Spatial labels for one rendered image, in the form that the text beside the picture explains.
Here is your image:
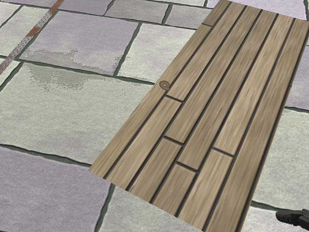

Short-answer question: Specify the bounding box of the robot right hand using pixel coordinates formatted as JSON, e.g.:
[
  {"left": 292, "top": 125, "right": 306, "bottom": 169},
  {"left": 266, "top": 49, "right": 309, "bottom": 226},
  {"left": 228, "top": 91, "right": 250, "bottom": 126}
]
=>
[{"left": 275, "top": 209, "right": 309, "bottom": 231}]

